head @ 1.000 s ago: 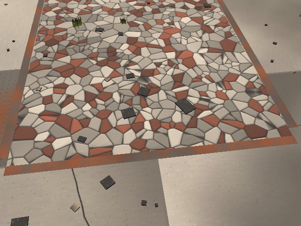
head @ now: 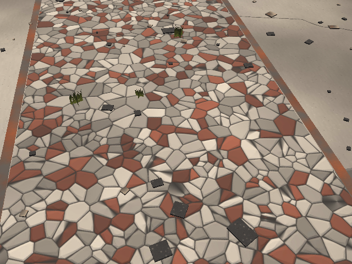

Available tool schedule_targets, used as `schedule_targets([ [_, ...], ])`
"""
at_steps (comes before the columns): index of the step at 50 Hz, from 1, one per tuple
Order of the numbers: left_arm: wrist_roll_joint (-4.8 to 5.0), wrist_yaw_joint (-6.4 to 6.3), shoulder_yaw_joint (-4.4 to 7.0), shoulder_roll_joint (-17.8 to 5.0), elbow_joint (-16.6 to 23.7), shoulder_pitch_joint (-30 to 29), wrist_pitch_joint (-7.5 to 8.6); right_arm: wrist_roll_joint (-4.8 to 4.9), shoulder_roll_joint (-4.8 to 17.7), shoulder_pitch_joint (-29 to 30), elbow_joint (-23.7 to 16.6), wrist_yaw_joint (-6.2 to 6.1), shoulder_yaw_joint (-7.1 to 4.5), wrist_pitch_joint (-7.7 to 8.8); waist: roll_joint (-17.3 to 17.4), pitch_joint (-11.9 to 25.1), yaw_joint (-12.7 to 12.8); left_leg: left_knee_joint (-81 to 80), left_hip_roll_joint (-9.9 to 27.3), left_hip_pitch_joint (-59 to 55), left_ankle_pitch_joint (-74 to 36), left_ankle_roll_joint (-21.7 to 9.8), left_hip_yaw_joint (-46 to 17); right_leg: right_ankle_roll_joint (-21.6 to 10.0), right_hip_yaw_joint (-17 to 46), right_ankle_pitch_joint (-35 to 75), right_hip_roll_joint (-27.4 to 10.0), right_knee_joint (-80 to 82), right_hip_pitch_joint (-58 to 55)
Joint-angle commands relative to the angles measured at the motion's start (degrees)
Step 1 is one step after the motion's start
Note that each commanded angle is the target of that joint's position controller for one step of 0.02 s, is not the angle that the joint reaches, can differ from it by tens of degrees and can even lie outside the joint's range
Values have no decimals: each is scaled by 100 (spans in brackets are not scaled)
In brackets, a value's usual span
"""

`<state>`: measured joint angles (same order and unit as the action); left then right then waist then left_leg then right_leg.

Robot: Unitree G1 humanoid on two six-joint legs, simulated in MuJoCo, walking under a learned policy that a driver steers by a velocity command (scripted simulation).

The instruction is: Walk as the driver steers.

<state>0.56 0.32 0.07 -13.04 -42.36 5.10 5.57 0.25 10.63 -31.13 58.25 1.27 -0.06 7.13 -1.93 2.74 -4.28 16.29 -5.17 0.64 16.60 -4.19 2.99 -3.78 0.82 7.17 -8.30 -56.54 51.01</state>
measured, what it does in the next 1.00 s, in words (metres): walks ahead, turning right: right foot, then left foot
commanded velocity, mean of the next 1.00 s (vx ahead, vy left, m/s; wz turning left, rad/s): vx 1.00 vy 0.00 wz -0.38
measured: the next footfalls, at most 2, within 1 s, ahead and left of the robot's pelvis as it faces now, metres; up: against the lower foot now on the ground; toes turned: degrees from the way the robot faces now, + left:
right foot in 0.22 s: +0.44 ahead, -0.12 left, +0.00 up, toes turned -1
left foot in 0.68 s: +0.87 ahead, +0.12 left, +0.00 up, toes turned -15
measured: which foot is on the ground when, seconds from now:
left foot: down 0.00-0.24, up 0.26-0.66, down 0.68-1.00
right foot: up 0.00-0.20, down 0.22-0.66, up 0.68-1.00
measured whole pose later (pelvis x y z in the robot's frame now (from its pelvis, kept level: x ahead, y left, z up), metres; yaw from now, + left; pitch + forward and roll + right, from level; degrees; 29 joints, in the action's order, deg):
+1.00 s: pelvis +0.89 -0.04 -0.01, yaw -26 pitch +0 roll +4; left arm 1.7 1.8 3.3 -17.0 -35.4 4.2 2.2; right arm 0.0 17.1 -27.8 54.5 0.8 -4.1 6.3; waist -2.2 -0.3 -6.5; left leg 16.4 -0.5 -4.7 20.2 1.8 11.2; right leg -4.8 2.7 -3.4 -7.1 -58.0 46.7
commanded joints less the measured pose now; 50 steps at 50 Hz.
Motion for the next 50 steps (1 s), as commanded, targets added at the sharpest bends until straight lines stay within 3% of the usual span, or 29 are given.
schedule_targets([
  [1, 79, 113, 56, -243, 513, -937, 154, 50, 831, -11, -337, -143, -96, 103, 165, -1072, 21, -1455, 1429, 823, -1150, -639, -774, 77, -236, 926, 136, 1311, -483],
  [5, 154, 367, 56, -209, 818, -1603, 263, 51, 921, -291, -272, -200, -95, -68, 310, -1335, -100, -1305, 1620, -524, -2059, -512, -480, -41, -383, 634, 433, 2681, -506],
  [7, 173, 425, 110, -333, 950, -1606, 298, -16, 1104, -180, -308, -205, -139, -137, 620, -1121, 73, -772, 1746, -1015, -4284, -467, -376, -181, -645, 72, 786, 2873, -1002],
  [9, 215, 354, 278, -726, 916, -862, 241, -224, 1294, -134, -293, -214, -198, -236, 1169, -415, 635, 503, 1862, -1578, -7121, -427, -386, -379, -838, -827, 1199, 2621, -1903],
  [10, 256, 275, 413, -1007, 606, 349, 184, -308, 1376, 105, -338, -209, -225, -321, 1399, 243, 1258, 1839, 1853, -1378, -7934, -392, -320, -561, -807, -968, 1271, 2599, -3188],
  [11, 207, 176, 499, -1262, 169, 1959, 94, -327, 1333, 603, -569, -209, -191, -332, 1279, 1112, 1988, 3738, 1717, 286, -6856, -296, -309, -813, -56, -1228, 595, 2156, -5625],
  [12, -51, 174, 654, -1821, -60, 2712, 141, -223, 127, -367, -718, -35, 95, -137, -935, 2388, 1274, 6555, 431, 3357, -1815, 49, -708, -2033, 3392, -3744, -1157, 2401, -8601],
  [13, -70, 154, 561, -1238, -299, 3012, 158, 132, 511, -106, -618, 22, 51, 136, -1161, 2949, 1521, 7080, 172, 4032, 746, -196, -1586, -1862, 5047, -5149, -1313, 3806, -8852],
  [14, -64, 103, 463, -886, -370, 2537, 149, 414, 1056, 981, -1032, 9, -108, 230, -1170, 1424, 1463, 7138, 589, 4668, 574, -386, -1276, -1405, 4036, -4581, -1068, 4084, -7915],
  [16, -157, 205, 306, -452, -344, 1632, 195, 257, 816, 1816, -1320, -24, -62, 263, 448, 151, 904, 6541, 1013, 4330, -9, -407, -1032, -1140, 2531, -2910, -621, 4372, -5528],
  [17, -228, 231, 257, -328, -344, 1335, 221, 212, 708, 1506, -1309, -5, -76, 162, 281, -2, 467, 6298, 1244, 3919, -235, -354, -1085, -1109, 2079, -2788, -434, 4486, -4742],
  [18, -161, 296, 187, -95, -423, 1283, 208, 116, 557, 1508, -1290, 5, -52, 74, 227, -241, 347, 6164, 1368, 3681, -209, -320, -983, -1059, 1653, -2330, -117, 4471, -4064],
  [19, -50, 273, 206, -250, -456, 1187, 173, 75, 399, 1321, -1367, -9, -29, 4, -58, -350, 77, 5945, 1410, 3754, -133, -177, -905, -1192, 1715, -2699, -121, 4743, -3742],
  [23, 15, 87, 289, -576, -459, 1398, 244, -120, 688, 2444, -1833, -98, -19, 25, 161, -1094, 232, 4062, 1462, 3919, -1532, 371, -670, -1221, 1208, -1954, 148, 5203, -2740],
  [26, 116, -37, 383, -869, -462, 1889, 272, -40, 602, 3313, -2053, 10, 14, 182, 163, -932, 589, 2207, 949, 2404, -3026, 580, -408, -940, 847, -1683, 372, 5211, -2432],
  [30, 194, -134, 443, -931, -545, 2271, 95, 162, 1040, 3629, -2221, -2, -174, 186, -156, -956, 631, 1091, 812, 2501, -2560, 684, -780, -742, 1414, -1754, -67, 4609, -4170],
  [32, 47, -148, 462, -933, -564, 2293, -72, 199, 1401, 2829, -2099, -31, -369, 211, -366, -434, 163, 1228, 675, 1786, -1504, 492, -714, -558, 1484, -208, -51, 3397, -4704],
  [33, -101, -120, 447, -964, -474, 2101, -141, 241, 1607, 1771, -1921, -83, -492, 182, -478, 303, -471, 1536, 749, 544, -1088, 375, -582, -359, 1306, 344, 207, 2066, -4344],
  [34, -285, -79, 297, -543, -193, 1981, -117, 159, 1973, 363, -1703, -172, -570, 103, 131, 1544, -927, 1972, 1815, -1537, 114, 221, -1743, -223, 1034, -472, 500, -72, -3092],
  [35, 166, 3, 51, 459, 49, 3187, 47, -78, 2552, 148, -1562, -49, -705, 68, 3181, 2695, -55, 405, 3165, -3290, 2779, -795, -5373, -29, 839, -3574, 1170, -2225, -1095],
  [36, 438, -74, 142, -188, -33, 2748, 44, -61, 1795, 409, -1657, -33, -580, 71, 2622, 2122, -261, -258, 3039, -2911, 3782, -660, -5826, -120, 965, -3272, 774, -2956, -369],
  [37, 415, -118, 232, -548, 128, 1852, 23, -2, 1368, 783, -1654, -61, -489, 64, 1797, 1086, -417, -205, 2859, -2151, 2739, -414, -4578, -142, 690, -2872, 590, -3100, 18],
  [38, 270, -134, 256, -603, 234, 1381, -3, -49, 1260, 1091, -1614, -62, -466, 35, 763, 580, -305, -47, 2652, -1299, 1349, -305, -3558, -127, 599, -2526, 314, -2894, -169],
  [39, 145, -94, 297, -579, 339, 1114, -31, -121, 1105, 1315, -1514, -49, -447, 20, 504, 174, -113, -53, 2413, -479, 377, -309, -2785, -132, 601, -2306, 111, -2482, -473],
  [40, 182, -21, 337, -489, 387, 1196, -123, -191, 880, 1503, -1417, -57, -396, 35, 682, 17, 149, -104, 2239, 9, -67, -272, -2198, -135, 686, -2210, -88, -2234, -816],
  [41, 260, 26, 344, -370, 423, 1232, -231, -157, 705, 1620, -1334, -39, -373, 41, 820, -122, 267, -199, 2131, 207, -313, -241, -1728, -140, 647, -2242, -180, -2095, -894],
  [44, 197, 89, 305, -175, 687, 929, -439, -16, 813, 1728, -1182, -23, -432, 53, 650, -624, 427, -503, 2159, 611, -1160, -252, -767, -116, 506, -1969, -343, -1888, -522],
  [47, 130, 107, 243, -180, 858, 477, -368, -107, 1024, 1367, -1001, -19, -434, 80, 285, -1049, 434, -895, 2034, 964, -1315, -500, -369, -68, 688, -1215, -26, -785, -486],
  [50, 43, 258, 210, -352, 1105, -365, -198, 85, 1325, 1035, -866, -61, -433, 30, -42, -1387, 350, -1308, 1962, 769, -1295, -559, -178, -137, 20, -448, 74, 813, -723],
])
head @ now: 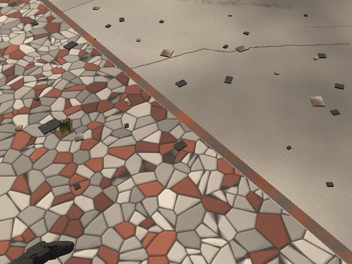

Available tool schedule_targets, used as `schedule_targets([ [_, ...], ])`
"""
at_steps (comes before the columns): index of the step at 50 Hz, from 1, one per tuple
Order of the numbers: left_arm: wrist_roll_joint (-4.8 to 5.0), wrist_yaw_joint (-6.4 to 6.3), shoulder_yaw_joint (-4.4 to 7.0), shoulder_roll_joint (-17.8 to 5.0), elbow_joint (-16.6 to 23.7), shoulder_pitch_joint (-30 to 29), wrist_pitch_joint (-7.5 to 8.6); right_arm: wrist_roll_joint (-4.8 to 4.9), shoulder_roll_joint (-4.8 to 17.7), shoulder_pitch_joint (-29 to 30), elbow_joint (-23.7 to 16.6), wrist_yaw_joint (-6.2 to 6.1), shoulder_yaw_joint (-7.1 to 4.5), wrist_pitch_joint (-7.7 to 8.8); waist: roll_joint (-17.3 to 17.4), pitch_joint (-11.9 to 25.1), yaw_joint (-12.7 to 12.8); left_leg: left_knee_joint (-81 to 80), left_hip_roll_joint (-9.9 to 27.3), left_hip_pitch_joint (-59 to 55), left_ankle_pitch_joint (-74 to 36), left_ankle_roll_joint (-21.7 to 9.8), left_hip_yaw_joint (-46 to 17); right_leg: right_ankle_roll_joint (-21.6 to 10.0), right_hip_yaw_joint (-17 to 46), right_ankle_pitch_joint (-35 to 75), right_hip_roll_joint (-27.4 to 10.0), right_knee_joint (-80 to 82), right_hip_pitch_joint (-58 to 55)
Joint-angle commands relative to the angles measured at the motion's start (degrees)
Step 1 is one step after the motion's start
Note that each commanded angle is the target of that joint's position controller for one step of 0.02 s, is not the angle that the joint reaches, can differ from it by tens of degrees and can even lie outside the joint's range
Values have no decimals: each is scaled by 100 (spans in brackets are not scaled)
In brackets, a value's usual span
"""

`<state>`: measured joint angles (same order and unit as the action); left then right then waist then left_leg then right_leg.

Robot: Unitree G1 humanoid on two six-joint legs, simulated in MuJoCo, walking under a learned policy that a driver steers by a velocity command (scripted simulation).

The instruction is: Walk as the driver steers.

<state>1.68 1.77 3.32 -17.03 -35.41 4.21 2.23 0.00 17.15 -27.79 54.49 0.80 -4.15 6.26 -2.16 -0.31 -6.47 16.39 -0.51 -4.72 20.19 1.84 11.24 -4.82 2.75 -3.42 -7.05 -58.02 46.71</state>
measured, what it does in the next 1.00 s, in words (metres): walks ahead, turning left: right foot, then left foot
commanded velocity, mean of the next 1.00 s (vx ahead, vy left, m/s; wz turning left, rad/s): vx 1.00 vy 0.00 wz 0.73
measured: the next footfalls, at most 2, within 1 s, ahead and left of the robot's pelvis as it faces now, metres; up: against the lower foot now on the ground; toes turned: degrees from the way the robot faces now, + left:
right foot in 0.14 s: +0.37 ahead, -0.14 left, +0.00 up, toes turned +2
left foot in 0.62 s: +0.72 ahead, +0.18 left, +0.00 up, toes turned +30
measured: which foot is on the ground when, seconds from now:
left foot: down 0.00-0.14, up 0.16-0.60, down 0.62-1.00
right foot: up 0.00-0.12, down 0.14-0.64, up 0.66-1.00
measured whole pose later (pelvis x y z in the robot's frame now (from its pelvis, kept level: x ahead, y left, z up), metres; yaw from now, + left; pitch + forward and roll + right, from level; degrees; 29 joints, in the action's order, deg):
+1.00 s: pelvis +0.83 +0.20 +0.00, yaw +47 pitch +2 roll -3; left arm 0.9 0.4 2.9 -13.7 -32.0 -4.7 7.6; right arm 2.3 12.4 -25.2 43.1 -0.6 -3.3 3.7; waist -1.8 -1.6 -6.9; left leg 24.9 -8.0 0.6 23.1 -8.0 -16.1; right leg 3.7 9.0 3.6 -1.4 -30.9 37.7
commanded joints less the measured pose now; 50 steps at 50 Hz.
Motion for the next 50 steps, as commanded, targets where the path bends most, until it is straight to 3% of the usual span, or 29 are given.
schedule_targets([
  [1, -80, 168, -135, 60, 499, -579, 202, 169, 761, 487, -421, -17, -21, 99, -66, -1153, 471, -1397, 1562, 1176, -1778, -1211, -1063, -19, -284, 760, -2, 1327, -487],
  [3, -35, 260, -123, -30, 640, -944, 309, 176, 963, 274, -348, -43, -30, 30, 68, -1181, 428, -1255, 1687, 620, -2596, -1222, -1043, 12, -387, 508, 191, 1889, -720],
  [5, -14, 252, 23, -374, 652, -621, 366, 92, 1188, 200, -308, -81, -41, -44, 602, -667, 785, -416, 1740, 58, -4925, -1113, -1031, -53, -515, -70, 590, 2241, -1601],
  [7, 13, 71, 330, -929, 180, 1426, 300, 3, 1228, 298, -259, -105, 1, -124, 1102, 666, 2012, 2101, 1411, 1042, -6022, -851, -861, -207, -616, -269, 832, 2156, -4670],
  [8, -56, -124, 479, -1490, -97, 2579, 212, -136, 593, 190, -476, -92, 174, -70, 305, 1745, 2191, 4361, 932, 2740, -3334, -615, -1043, -276, 1093, -988, -564, 1782, -6838],
  [9, -307, -72, 443, -1752, -157, 2586, 303, 166, -367, -681, -611, -49, 382, 82, -1464, 3008, 1426, 6174, 94, 3902, 716, -564, -1939, -760, 3989, -3870, -1648, 3315, -7655],
  [10, -273, 4, 305, -1083, -265, 2525, 369, 457, 231, -1, -713, -92, 220, 152, -1098, 2310, 1580, 6770, 239, 4473, 521, -640, -2168, -588, 4392, -4450, -1557, 4305, -7057],
  [11, -189, 28, 217, -736, -384, 2183, 419, 536, 339, 687, -934, -138, 143, 135, -797, 1106, 1552, 6907, 416, 5137, 109, -618, -1973, -480, 3524, -3712, -1515, 4317, -6306],
  [12, -184, 53, 173, -545, -478, 1824, 453, 407, 225, 933, -992, -181, 159, 95, -256, 604, 1320, 6689, 709, 5039, -303, -614, -1899, -436, 2653, -2599, -1425, 4266, -5432],
  [13, -272, 73, 136, -297, -565, 1491, 483, 279, 158, 887, -967, -173, 114, 12, -176, 337, 1006, 6445, 940, 4653, -673, -617, -1881, -355, 1897, -1909, -1198, 4299, -4644],
  [14, -342, 76, 97, -38, -649, 1254, 512, 304, 13, 603, -908, -112, 97, -118, -383, 323, 727, 6330, 1118, 4240, -882, -617, -1952, -307, 1348, -1508, -1080, 4363, -4180],
  [16, -237, 64, 83, 161, -793, 894, 527, 373, -118, 646, -955, -52, 63, -374, -377, -36, 520, 6054, 1277, 4176, -795, -615, -1870, -201, 356, -854, -950, 4652, -3761],
  [19, -252, -45, 139, -46, -926, 804, 542, 257, -171, 1123, -1216, -31, 75, -541, -163, -623, 433, 5669, 1314, 4704, -1326, -529, -1781, -150, -592, -143, -838, 4944, -3502],
  [22, -312, -182, 178, -291, -929, 864, 516, 209, -29, 1596, -1445, 69, 76, -519, 87, -899, 448, 4761, 1140, 4989, -2247, -526, -1424, -162, -1321, 109, -667, 5164, -3697],
  [25, -254, -265, 246, -668, -947, 1049, 474, 184, 99, 2203, -1683, 263, 84, -449, 385, -1040, 598, 3614, 982, 4853, -2807, -735, -895, 11, -1854, 673, -667, 5200, -4314],
  [27, -241, -291, 301, -996, -892, 1018, 392, 209, 278, 2233, -1781, 354, 12, -402, 262, -805, 470, 3113, 554, 4058, -2750, -911, -271, 129, -2113, 3067, -648, 4738, -4700],
  [29, -124, -299, 398, -1384, -819, 934, 239, 327, 644, 1459, -1716, 330, -167, -487, -310, -220, -57, 3294, 27, 3014, -1916, -1082, 136, 127, -2115, 6015, -784, 3469, -5176],
  [30, -58, -270, 433, -1494, -735, 699, 185, 352, 985, 528, -1549, 292, -336, -581, -560, 219, -593, 3417, -143, 1875, -1346, -1254, 114, 65, -2015, 6730, -861, 2242, -4919],
  [31, -10, -226, 413, -1407, -638, 398, 210, 330, 1456, -826, -1173, 209, -589, -661, -450, 799, -1203, 2998, -215, 5, -1319, -1501, -285, 91, -1759, 6191, -723, 483, -4054],
  [32, 0, -156, 188, -589, -624, 106, 327, 345, 1473, -1112, -893, 113, -601, -708, 864, 79, -1181, 2323, -1, -349, -1237, -1723, -1201, 388, -1597, 652, 402, -2330, -2614],
  [33, -32, -87, -90, 459, -147, 972, 615, 88, 1407, -256, -1139, 199, -402, -548, 2771, 371, 385, 1407, 605, -1122, -488, -2596, -4143, 454, -432, -3121, 1316, -4043, -417],
  [34, 24, -63, -114, -14, 170, 657, 860, 15, 931, -5, -1428, 279, -262, -356, 2059, 1048, 270, -2, 1303, -1205, 1238, -2759, -6042, 138, 567, -2706, 1181, -3916, 119],
  [35, 148, -71, -9, -423, 254, 87, 944, 9, 712, -47, -1456, 317, -237, -195, 991, 554, 227, -505, 1380, -621, 1691, -2445, -6163, -49, 557, -2217, 966, -3405, 200],
  [36, 86, -132, 6, -374, 222, -24, 918, 34, 646, 220, -1463, 360, -210, -86, -174, 201, 541, -518, 1274, 246, 1706, -2179, -5857, -82, 570, -1759, 711, -2779, -95],
  [37, -25, -168, -8, -274, 178, 124, 835, 46, 675, 619, -1564, 344, -208, -19, -324, 57, 847, -308, 1124, 1058, 1290, -2153, -5490, 33, 651, -1493, 521, -2327, -503],
  [40, -175, -230, 84, -374, 78, 270, 552, 104, 565, 998, -1746, 107, -156, -6, -213, -172, 1028, -431, 481, 2186, 225, -2053, -4206, 487, 614, -1240, 214, -1116, -1211],
  [44, -277, -255, -15, 41, 597, -1166, 528, 206, 333, 458, -1577, -163, -93, -112, 229, -490, 372, -279, -60, 2463, -1225, -1779, -3241, 856, 187, 324, 525, 1231, -1394],
  [46, -190, -186, -16, 143, 769, -1549, 564, 201, 390, 353, -1510, -179, -125, -192, 552, -417, 131, -195, -136, 2422, -1171, -1578, -3208, 905, 10, 766, 787, 2178, -1694],
  [50, 49, -102, 205, -254, 906, -1621, 684, 285, 368, 314, -1346, -216, -189, -231, 930, -248, 88, 280, 80, 1775, -974, -1378, -3745, 874, 299, 935, 919, 3126, -2321],
])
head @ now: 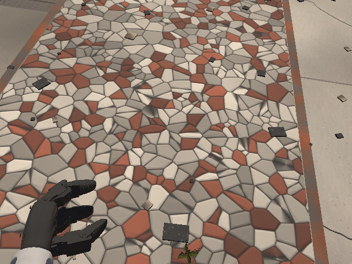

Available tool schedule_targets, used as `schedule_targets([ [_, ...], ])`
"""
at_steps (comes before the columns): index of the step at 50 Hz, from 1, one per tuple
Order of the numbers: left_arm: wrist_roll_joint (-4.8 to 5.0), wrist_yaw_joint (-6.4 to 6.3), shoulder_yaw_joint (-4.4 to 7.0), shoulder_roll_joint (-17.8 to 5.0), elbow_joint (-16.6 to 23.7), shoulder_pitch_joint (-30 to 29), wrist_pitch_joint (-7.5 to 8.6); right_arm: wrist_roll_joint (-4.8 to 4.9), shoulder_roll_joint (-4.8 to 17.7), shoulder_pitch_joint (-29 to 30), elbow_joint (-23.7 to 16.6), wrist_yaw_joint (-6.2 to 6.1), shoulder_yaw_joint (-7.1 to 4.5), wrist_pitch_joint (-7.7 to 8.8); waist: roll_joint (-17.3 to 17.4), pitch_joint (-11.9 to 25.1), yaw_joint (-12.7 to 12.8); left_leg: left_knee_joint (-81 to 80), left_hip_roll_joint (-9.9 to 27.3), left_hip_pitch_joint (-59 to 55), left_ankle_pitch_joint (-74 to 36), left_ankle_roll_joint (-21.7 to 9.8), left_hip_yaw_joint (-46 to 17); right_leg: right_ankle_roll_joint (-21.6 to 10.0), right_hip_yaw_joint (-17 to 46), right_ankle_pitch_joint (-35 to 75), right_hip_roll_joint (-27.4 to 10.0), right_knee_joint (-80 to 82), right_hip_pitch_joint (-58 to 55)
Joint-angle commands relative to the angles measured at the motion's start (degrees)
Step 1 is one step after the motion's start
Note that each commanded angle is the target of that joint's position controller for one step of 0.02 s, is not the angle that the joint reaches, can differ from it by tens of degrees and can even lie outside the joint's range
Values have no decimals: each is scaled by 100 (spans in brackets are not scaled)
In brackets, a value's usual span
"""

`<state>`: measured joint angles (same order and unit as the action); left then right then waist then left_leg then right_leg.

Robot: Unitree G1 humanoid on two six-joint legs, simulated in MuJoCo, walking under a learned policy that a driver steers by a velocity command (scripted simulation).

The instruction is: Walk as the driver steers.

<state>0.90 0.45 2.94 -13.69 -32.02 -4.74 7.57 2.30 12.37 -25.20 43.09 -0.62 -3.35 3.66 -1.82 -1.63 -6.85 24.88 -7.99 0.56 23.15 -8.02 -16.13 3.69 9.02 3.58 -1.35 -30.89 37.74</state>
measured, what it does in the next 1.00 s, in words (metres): walks ahead, turning right: right foot, then left foot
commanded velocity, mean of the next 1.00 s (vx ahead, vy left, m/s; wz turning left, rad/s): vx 1.00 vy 0.00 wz -0.37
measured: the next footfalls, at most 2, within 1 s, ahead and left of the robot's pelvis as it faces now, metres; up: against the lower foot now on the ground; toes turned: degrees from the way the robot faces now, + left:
right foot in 0.08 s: +0.30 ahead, -0.16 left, +0.00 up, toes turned +14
left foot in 0.48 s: +0.56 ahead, +0.15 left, +0.00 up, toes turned -3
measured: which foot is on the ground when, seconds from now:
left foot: down 0.00-0.10, up 0.12-0.46, down 0.48-0.92, up 0.94-1.00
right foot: up 0.00-0.06, down 0.08-0.48, up 0.50-0.90, down 0.92-1.00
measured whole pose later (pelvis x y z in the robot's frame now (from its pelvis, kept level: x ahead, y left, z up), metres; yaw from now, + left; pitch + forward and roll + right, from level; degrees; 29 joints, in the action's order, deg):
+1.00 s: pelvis +0.81 -0.09 -0.04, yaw -27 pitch -1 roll +1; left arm 1.3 3.1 3.8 -19.4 -35.6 10.7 1.8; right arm 1.2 16.3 -15.7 43.6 0.4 -1.9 7.0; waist -0.7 -5.3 -0.5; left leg 77.3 1.0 7.3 23.3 0.0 -1.1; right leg -10.0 -5.2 -14.5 5.6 -45.5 31.3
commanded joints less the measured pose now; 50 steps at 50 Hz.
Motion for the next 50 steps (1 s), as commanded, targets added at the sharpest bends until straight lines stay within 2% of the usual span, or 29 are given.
schedule_targets([
  [1, 175, 31, 305, -725, 563, -633, 184, 61, 885, 126, -202, -107, -307, 10, 968, -112, 229, -365, 932, 923, -1659, -350, -1129, -25, -290, 35, 318, 524, -1458],
  [3, 234, -32, 542, -1171, 323, 613, 233, -67, 1019, 462, -308, -76, -365, -33, 1109, 647, 996, 958, 839, 512, -3657, -117, -1015, -263, -459, -356, 320, 463, -2708],
  [4, 237, -106, 582, -1295, 68, 2102, 159, -250, 903, 904, -528, 18, -271, -31, 1137, 1656, 1784, 2573, 755, 1281, -3758, 77, -730, -438, -168, -918, -211, -174, -4613],
  [5, 75, -117, 532, -1546, -229, 3285, 84, -412, 72, 603, -691, 77, -22, 15, -482, 2531, 1729, 4550, 263, 2763, -332, 169, -187, -740, 1387, -2728, -1089, -148, -6499],
  [6, -168, 81, 556, -1743, -461, 3204, 160, 224, 5, -663, -698, 66, 100, 87, -3438, 2798, 952, 5981, 139, 4379, 794, 364, 165, -1777, 5154, -4991, -2256, 1453, -6947],
  [7, -112, 100, 400, -865, -296, 2789, 91, 230, 548, -225, -443, 20, 75, 39, -2155, 1757, 1265, 6189, 639, 4773, 192, 352, 388, -1711, 4810, -5698, -1880, 1674, -6267],
  [8, -94, 73, 324, -602, -435, 2666, -5, 33, 785, 647, -586, 76, 58, 56, -988, 971, 1377, 6058, 701, 4689, -98, 343, 651, -1591, 3613, -4675, -1503, 1646, -5349],
  [9, -136, 88, 322, -741, -541, 2610, -49, -134, 722, 1324, -750, 83, 69, 128, 10, 563, 1307, 5760, 782, 4413, -152, 309, 766, -1536, 2928, -3594, -1202, 1651, -4504],
  [11, -150, 149, 210, -605, -720, 2489, -13, -232, 523, 1791, -1007, 132, 98, 242, 2, 191, 943, 4772, 1070, 4005, -241, 245, 736, -1631, 2235, -2453, -844, 1734, -3553],
  [13, 23, 180, 124, -423, -818, 2523, -26, -235, 425, 1829, -1088, 133, 152, 276, -226, 68, 731, 3894, 1168, 3843, -87, 360, 886, -1773, 2028, -1916, -687, 1865, -3211],
  [17, 131, 22, 278, -1043, -766, 2436, -71, -287, 407, 2493, -1319, 252, 267, 435, -71, -237, 715, 1928, 1106, 2790, -1308, 667, 1118, -1780, 1569, -1809, -710, 2124, -1964],
  [22, 202, -5, 225, -973, -904, 2985, -190, -136, 862, 2522, -1307, 183, 8, 458, -185, -100, 603, 749, 729, 714, -1877, 752, 1297, -1352, 1257, -1353, -567, 1616, -1564],
  [24, 118, 17, 165, -883, -835, 2836, -193, -148, 1215, 1230, -1093, 69, -222, 464, -60, 704, -180, 696, 1055, -1009, -1504, 511, 1077, -956, 776, -273, -114, -502, -1103],
  [25, -67, -4, 8, -438, -671, 2863, -164, -184, 1669, -125, -912, -21, -353, 387, 773, 1745, -618, 557, 2309, -2544, -180, 153, -380, -783, 329, -1706, 184, -2567, -203],
  [26, 360, -47, -128, -86, -453, 3546, -108, -295, 1926, -231, -750, 92, -369, 333, 2690, 2314, -83, -711, 3366, -3001, 2168, -582, -3450, -702, -5, -3321, 265, -4287, 1106],
  [27, 447, -138, -45, -471, -590, 3125, -183, -228, 1366, 113, -773, 100, -269, 327, 1780, 1256, -134, -990, 3185, -2266, 2538, -475, -3373, -661, -71, -2838, -54, -5019, 1754],
  [29, 216, -115, -13, -527, -550, 2445, -303, -251, 847, 486, -602, 87, -136, 278, 651, 274, 88, -975, 2842, -1010, 581, -299, -1525, -661, -305, -2176, -468, -5086, 1676],
  [31, 174, -10, 4, -320, -415, 2209, -443, -369, 556, 977, -454, 120, -88, 274, 780, -214, 522, -1197, 2498, 74, -515, -168, -322, -662, -212, -1995, -784, -4703, 1257],
  [32, 217, 30, -12, -230, -365, 2126, -531, -313, 461, 1148, -402, 135, -83, 291, 786, -297, 637, -1308, 2451, 319, -906, -86, 136, -648, -212, -2033, -902, -4559, 1198],
  [36, 97, 146, -56, -266, -116, 1721, -609, -276, 787, 1440, -267, 52, -173, 369, 434, -469, 863, -1660, 2316, 699, -2100, 24, 1578, -497, -309, -939, -967, -3812, 1185],
  [40, 58, 356, -73, -436, 87, 784, -525, -248, 1300, 1112, -80, -1, -261, 375, -47, -706, 564, -1935, 1993, 567, -2701, 340, 2689, -760, -1177, 373, -585, -1830, 242],
  [42, 107, 412, 18, -686, 165, 700, -499, -272, 1657, 918, -33, 12, -315, 308, 260, -475, 670, -1453, 2034, 14, -5384, 439, 2903, -980, -1718, 147, -78, -1423, -460],
  [44, 213, 399, 202, -1098, 107, 1378, -555, -237, 2015, 855, -69, -10, -390, 144, 859, 84, 1240, 30, 2205, -536, -8324, 470, 2960, -1206, -2041, -743, 420, -1502, -1334],
  [45, 219, 370, 380, -1446, -132, 2434, -620, -212, 2108, 1007, -164, -9, -415, 91, 1027, 608, 1807, 1381, 2265, -151, -8915, 431, 2890, -1403, -2001, -1091, 586, -1524, -2657],
  [46, 199, 274, 612, -1847, -549, 3837, -709, -192, 1977, 1234, -268, -16, -366, 130, 709, 1108, 2470, 3352, 1994, 1149, -7735, 584, 2814, -1679, -1448, -825, 509, -1055, -4795],
  [47, 207, 173, 650, -2163, -694, 3763, -800, -334, 857, 1165, -400, 37, -54, 332, -1555, 780, 1907, 6385, 603, 3202, 106, 875, 2668, -2118, 9, -22, -204, -907, -5892],
  [48, 10, 221, 485, -2202, -222, 3103, -593, -149, 701, 256, -909, 129, 141, 617, -1952, 2472, 994, 7351, 309, 4741, 971, 797, 963, -3387, 3888, -3383, -1400, 694, -6993],
  [49, -26, 214, 455, -1690, -70, 3148, -504, -29, 1424, 1252, -975, 139, 33, 763, -688, 2155, 1542, 6759, 638, 4729, 255, 579, 592, -2894, 4325, -4009, -1424, 1607, -6402],
  [50, -120, 226, 390, -1546, -148, 2838, -373, 129, 1386, 1527, -1063, 98, 25, 746, 100, 935, 1162, 6143, 806, 4752, 6, 571, 809, -2623, 3753, -2853, -1433, 1788, -5179],
])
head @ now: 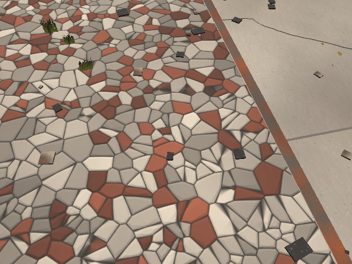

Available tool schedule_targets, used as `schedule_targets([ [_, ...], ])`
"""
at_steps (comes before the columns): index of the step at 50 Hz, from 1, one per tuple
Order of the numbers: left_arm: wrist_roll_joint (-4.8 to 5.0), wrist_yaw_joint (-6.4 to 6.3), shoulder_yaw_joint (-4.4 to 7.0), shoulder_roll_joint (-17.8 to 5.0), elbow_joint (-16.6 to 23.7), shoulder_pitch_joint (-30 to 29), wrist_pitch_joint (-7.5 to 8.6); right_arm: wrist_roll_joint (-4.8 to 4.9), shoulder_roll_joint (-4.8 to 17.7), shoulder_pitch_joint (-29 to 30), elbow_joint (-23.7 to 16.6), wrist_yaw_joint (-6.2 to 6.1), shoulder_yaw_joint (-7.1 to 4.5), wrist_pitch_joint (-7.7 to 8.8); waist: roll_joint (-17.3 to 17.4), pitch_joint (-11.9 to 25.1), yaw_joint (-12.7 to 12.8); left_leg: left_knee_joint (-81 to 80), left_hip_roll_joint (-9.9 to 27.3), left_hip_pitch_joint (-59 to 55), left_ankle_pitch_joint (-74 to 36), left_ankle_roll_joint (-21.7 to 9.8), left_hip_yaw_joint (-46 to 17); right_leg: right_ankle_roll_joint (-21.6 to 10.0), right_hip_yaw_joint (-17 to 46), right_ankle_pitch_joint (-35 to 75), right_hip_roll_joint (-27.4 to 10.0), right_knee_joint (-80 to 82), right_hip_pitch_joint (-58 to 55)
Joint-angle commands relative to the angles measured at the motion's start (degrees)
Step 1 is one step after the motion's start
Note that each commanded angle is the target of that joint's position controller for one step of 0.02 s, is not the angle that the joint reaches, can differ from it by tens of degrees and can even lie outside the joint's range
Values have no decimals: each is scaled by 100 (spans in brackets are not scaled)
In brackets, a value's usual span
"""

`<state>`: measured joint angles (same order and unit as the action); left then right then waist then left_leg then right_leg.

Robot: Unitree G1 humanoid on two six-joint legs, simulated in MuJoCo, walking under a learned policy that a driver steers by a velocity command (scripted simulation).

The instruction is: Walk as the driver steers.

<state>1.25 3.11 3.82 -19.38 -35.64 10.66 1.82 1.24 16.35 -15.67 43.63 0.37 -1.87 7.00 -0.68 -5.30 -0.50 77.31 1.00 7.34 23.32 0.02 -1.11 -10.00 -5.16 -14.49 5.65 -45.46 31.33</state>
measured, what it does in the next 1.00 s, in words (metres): walks ahead, turning left: left foot, then right foot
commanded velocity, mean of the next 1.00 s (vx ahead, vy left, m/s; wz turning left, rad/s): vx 0.20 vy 0.00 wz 0.42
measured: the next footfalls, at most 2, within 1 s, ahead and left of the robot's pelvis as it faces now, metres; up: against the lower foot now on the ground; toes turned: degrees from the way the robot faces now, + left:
left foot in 0.36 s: +0.48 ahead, +0.13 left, +0.00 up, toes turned +4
right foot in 0.88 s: +0.57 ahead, -0.04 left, +0.00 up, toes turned +39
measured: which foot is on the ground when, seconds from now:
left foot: up 0.00-0.34, down 0.36-0.88, up 0.90-1.00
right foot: down 0.00-0.38, up 0.40-0.86, down 0.88-1.00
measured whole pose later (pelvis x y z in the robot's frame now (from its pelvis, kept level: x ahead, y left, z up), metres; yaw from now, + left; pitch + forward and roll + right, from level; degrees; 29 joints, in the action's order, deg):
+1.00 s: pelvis +0.45 +0.01 +0.05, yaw +29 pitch +0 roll +1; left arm -0.6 0.1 2.2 -15.5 -41.9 9.3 1.0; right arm -1.1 17.0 -7.4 33.7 -1.1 -2.8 -2.3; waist 1.6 -2.5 2.0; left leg 42.1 -6.7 20.0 25.8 4.0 -11.7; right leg -1.0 8.8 -9.2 4.3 -25.9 16.2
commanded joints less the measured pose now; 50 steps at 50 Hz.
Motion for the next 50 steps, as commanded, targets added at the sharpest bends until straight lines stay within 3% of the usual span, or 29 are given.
schedule_targets([
  [1, -173, -27, 214, -718, 246, 768, 307, 89, 882, 435, -896, -82, -83, 312, 742, 1019, 166, 377, 271, 3553, -222, -154, -675, -1056, 4392, 424, -2027, 3002, -3580],
  [2, -251, -55, 167, -649, 320, 303, 338, 1, 890, 99, -708, -93, -110, 177, 681, 848, -106, 129, 469, 2942, -244, -5, -605, -1001, 3614, 2016, -1932, 2769, -2672],
  [3, -301, -84, 92, -484, 309, 131, 346, -6, 979, -162, -546, -71, -155, 8, 562, 722, -242, -99, 681, 2466, -197, 87, -547, -888, 2959, 2949, -1854, 2772, -1986],
  [4, -224, -104, 32, -366, 173, 90, 361, -23, 905, -193, -495, -71, -162, -107, 451, 562, -299, -508, 774, 2253, -143, 154, -437, -769, 2474, 3419, -1736, 2849, -1510],
  [6, -162, -193, 3, -395, -89, 208, 428, -98, 523, 169, -592, -100, -50, -192, 188, 363, -188, -1434, 654, 2172, -742, 239, -114, -547, 1443, 4445, -1365, 3012, -1062],
  [8, -208, -305, -18, -370, -190, 101, 441, -123, 228, 366, -552, -45, 57, -176, 60, 454, -94, -2677, 479, 1893, -2196, 200, 106, -206, 476, 4384, -878, 3020, -1046],
  [10, -227, -402, -37, -342, -302, 300, 413, -103, 220, 755, -542, 99, 55, -107, 38, 613, 269, -3733, 206, 1802, -3825, 164, 215, 57, 128, 3779, -847, 3028, -1575],
  [13, -225, -498, -4, -466, -443, 342, 261, -41, 462, 1098, -747, 337, -58, -71, -229, 594, 411, -4437, 126, 2062, -4160, 81, 231, 249, 64, 3294, -1156, 2784, -2359],
  [15, -216, -558, 44, -550, -413, 183, 109, -86, 703, 843, -789, 470, -194, -87, -304, 707, 258, -4494, -29, 2051, -3502, -53, 352, 305, 62, 3820, -1361, 2217, -2805],
  [17, -196, -648, 80, -556, -264, -114, -64, -119, 913, -186, -591, 486, -355, -151, -361, 1015, -223, -4359, -405, 1414, -2554, -231, 605, 439, -9, 4979, -1405, 963, -2894],
  [18, -189, -674, 60, -490, -144, -338, -130, -118, 1074, -1037, -428, 412, -466, -167, -114, 1265, -702, -4724, -437, 477, -2770, -461, 345, 638, -59, 4543, -1164, -434, -2384],
  [19, -339, -593, -43, -105, -33, -20, -129, -111, 1339, -1001, -523, 287, -502, -158, 1224, 1372, -368, -4766, 380, -349, -5070, -898, -1011, 969, -138, 616, -291, -2270, -1322],
  [20, -303, -439, -146, 244, 85, 976, -113, -370, 1733, -493, -930, 242, -502, -148, 2162, 2173, 338, -5320, 1716, -1897, -4759, -2407, -4449, 1403, 787, -2476, 743, -4230, 702],
  [21, -207, -341, -90, -394, -45, 981, -51, -308, 1491, -45, -1224, 217, -532, -236, 1158, 2822, 37, -5853, 1727, -2005, -2538, -2295, -4800, 1202, 1612, -1914, 251, -4480, 796],
  [22, -145, -323, -28, -607, 106, 144, -55, -196, 1131, 102, -1312, 149, -443, -329, 362, 2114, -160, -5978, 1408, -1216, -1347, -1924, -4139, 1076, 1534, -1410, 69, -4079, 887],
  [23, -199, -358, -42, -469, 171, -211, -92, -84, 970, 233, -1329, 96, -386, -418, -327, 1517, -24, -6142, 1131, -372, -673, -1603, -3684, 1049, 1489, -1082, -129, -3553, 887],
  [25, -230, -393, -28, -391, 211, -323, -185, -63, 882, 493, -1436, -5, -362, -537, -32, 1079, 207, -6324, 573, 640, -451, -1275, -3088, 1049, 1463, -767, -303, -2445, 378],
  [27, -224, -418, -35, -228, 59, -236, -172, -85, 929, 546, -1483, -63, -410, -639, 279, 956, 215, -6257, 250, 899, -1101, -1151, -2668, 1164, 1291, -690, -239, -1495, 112],
  [29, -232, -464, -30, -155, 7, -334, -147, -72, 1083, 331, -1441, -151, -485, -724, 386, 1186, 109, -6078, 241, 707, -1777, -1171, -2661, 1334, 1331, -610, -152, -971, 36],
  [33, -159, -513, 29, -215, -59, -574, -137, -4, 1152, 427, -1501, -282, -545, -917, 693, 1258, -18, -5962, 99, 613, -1049, -964, -2818, 1480, 1506, -68, -126, -300, 3],
  [37, -119, -477, 79, -248, -70, -845, 1, -27, 1098, 473, -1546, -287, -571, -1020, 983, 1109, -175, -5837, -10, 521, -826, -937, -3118, 1462, 1574, 4, -65, 397, -254],
  [41, -129, -358, 148, -422, -243, -544, 159, -64, 961, 622, -1629, -266, -523, -1042, 1170, 1362, -145, -5286, 132, 105, -1960, -885, -3272, 1294, 1484, 169, -236, 1386, -939],
  [43, -209, -294, 131, -375, -301, -393, 195, -59, 684, 570, -1548, -242, -375, -1016, 868, 1435, -55, -4864, -49, 395, -1967, -712, -2996, 1064, 1442, 1378, -555, 2372, -1913],
  [44, -335, -289, 86, -465, -140, -632, 164, -152, 329, 142, -1420, -189, -230, -991, -106, 1516, -262, -4151, -455, 740, -266, -413, -2472, 703, 2345, 1942, -1475, 2708, -2419],
  [45, -496, -299, 52, -552, -135, -805, 94, -147, 456, 41, -1452, -176, -248, -951, -1284, 1054, -465, -3649, -1149, 1190, 1050, -32, -1543, -116, 3212, 2567, -2072, 2831, -2064],
  [46, -500, -294, -56, -173, -126, -794, 104, -263, 744, 156, -1400, -177, -304, -892, -1225, 984, -304, -3143, -755, 1118, 1098, 284, -1491, -519, 3872, 1927, -2339, 3057, -1653],
  [47, -352, -280, -108, -87, -122, -866, 87, -280, 881, 292, -1311, -165, -344, -870, -891, 869, -277, -3114, -467, 1079, 686, 433, -1277, -342, 3587, 1342, -2047, 2967, -1650],
  [49, -59, -317, 35, -572, -137, -693, -35, -293, 799, 703, -1288, -172, -367, -845, -684, 641, -35, -3295, -441, 1448, 301, 586, -886, -8, 3392, 626, -1523, 2801, -1926],
  [50, -9, -348, 145, -892, -142, -533, -107, -237, 766, 799, -1280, -171, -374, -824, -648, 537, 38, -3167, -503, 1645, 344, 615, -729, 29, 3456, 716, -1423, 2707, -2017],
])
Over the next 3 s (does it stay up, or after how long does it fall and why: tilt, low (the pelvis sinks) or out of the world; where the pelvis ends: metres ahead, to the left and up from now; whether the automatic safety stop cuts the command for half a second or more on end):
stays up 1.59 0.29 0.05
